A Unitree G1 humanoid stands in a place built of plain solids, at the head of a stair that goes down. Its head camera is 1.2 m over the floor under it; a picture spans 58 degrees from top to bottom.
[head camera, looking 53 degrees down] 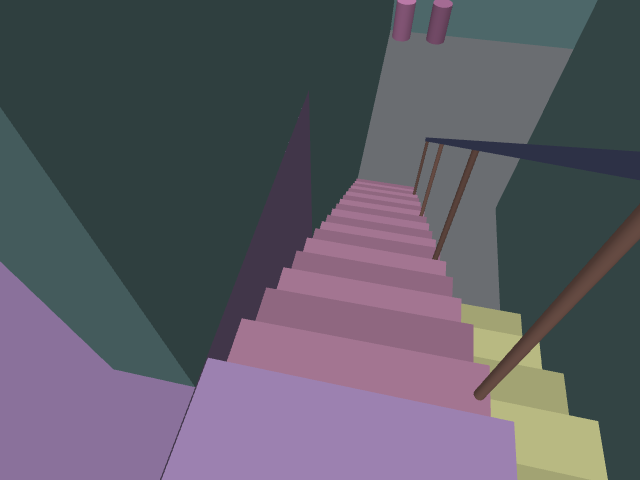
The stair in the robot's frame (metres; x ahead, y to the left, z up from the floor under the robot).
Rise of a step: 0.19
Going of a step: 0.24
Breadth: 0.86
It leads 12 degrees to the right of straight ahead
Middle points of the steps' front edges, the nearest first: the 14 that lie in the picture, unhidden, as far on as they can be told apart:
0.39 -0.09 0.00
0.62 -0.14 -0.19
0.86 -0.19 -0.38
1.08 -0.24 -0.57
1.32 -0.29 -0.76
1.55 -0.34 -0.95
1.78 -0.39 -1.15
2.00 -0.43 -1.34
2.23 -0.48 -1.52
2.46 -0.53 -1.72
2.69 -0.58 -1.91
2.92 -0.63 -2.09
3.16 -0.68 -2.29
3.39 -0.72 -2.47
